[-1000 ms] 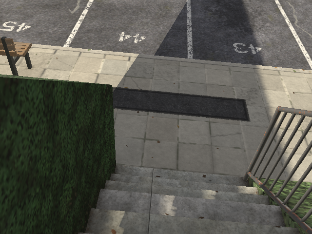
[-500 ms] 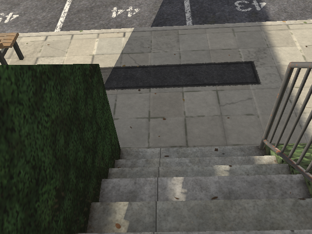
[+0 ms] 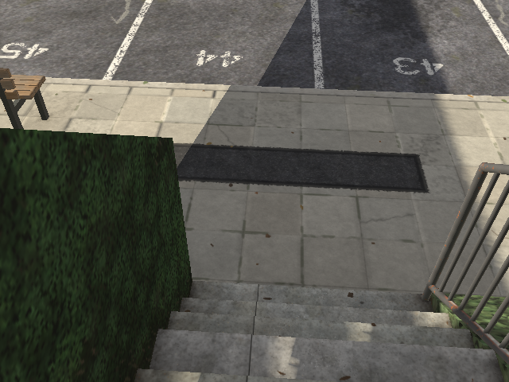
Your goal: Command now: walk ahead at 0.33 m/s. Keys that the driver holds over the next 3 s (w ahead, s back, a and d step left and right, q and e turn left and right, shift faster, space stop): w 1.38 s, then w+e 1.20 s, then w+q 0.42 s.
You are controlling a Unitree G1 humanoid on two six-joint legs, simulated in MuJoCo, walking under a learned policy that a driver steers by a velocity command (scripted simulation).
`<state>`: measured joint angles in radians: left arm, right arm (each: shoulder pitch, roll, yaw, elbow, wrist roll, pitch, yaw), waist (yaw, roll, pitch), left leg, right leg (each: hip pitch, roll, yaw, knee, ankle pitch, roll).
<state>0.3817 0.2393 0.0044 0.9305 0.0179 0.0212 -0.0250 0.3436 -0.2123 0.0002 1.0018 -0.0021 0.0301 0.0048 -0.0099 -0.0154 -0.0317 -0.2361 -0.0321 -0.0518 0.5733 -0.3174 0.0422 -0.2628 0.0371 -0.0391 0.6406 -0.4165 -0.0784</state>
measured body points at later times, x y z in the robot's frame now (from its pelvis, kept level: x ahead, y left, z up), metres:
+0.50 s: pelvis +0.15 +0.02 -0.08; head +0.14 +0.01 +0.37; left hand +0.04 +0.26 -0.22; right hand +0.33 -0.22 -0.19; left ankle +0.30 +0.14 -0.78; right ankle +0.01 -0.08 -0.73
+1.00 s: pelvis +0.38 +0.04 -0.32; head +0.36 +0.05 +0.13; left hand +0.49 +0.28 -0.45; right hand +0.31 -0.20 -0.46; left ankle +0.24 +0.13 -0.94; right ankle +0.48 -0.05 -1.04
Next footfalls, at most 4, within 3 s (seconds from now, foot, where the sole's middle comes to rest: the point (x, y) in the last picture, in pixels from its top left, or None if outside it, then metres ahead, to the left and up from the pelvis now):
0.58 left None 0.28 0.13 -0.98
1.04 right None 0.49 -0.04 -1.16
1.54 left None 0.78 0.15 -1.36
2.06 right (266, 361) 1.03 -0.04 -1.55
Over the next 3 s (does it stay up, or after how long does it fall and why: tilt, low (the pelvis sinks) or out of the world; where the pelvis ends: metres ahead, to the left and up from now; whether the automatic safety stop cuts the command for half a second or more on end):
stays up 1.30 -0.11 -1.00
